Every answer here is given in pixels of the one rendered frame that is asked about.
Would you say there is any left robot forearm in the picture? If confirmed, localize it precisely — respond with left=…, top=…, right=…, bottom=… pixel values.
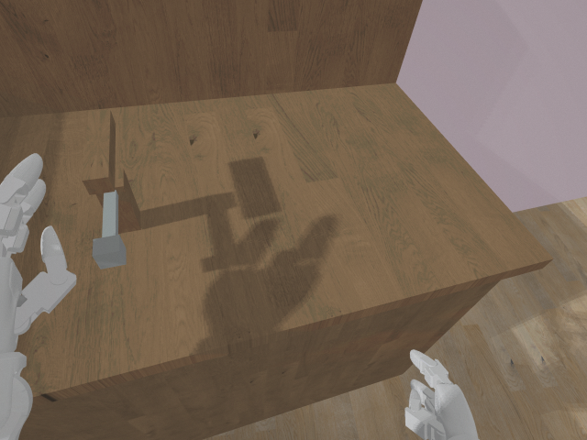
left=0, top=352, right=33, bottom=440

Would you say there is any left robot hand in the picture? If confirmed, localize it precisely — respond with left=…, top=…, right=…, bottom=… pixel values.
left=0, top=153, right=76, bottom=353

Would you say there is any tap lever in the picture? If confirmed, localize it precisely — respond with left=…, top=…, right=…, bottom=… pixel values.
left=93, top=190, right=127, bottom=270

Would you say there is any right robot hand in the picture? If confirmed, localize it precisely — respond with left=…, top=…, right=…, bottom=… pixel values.
left=405, top=349, right=478, bottom=440

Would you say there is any counter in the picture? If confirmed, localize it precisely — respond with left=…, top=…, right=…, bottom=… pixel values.
left=0, top=0, right=554, bottom=440

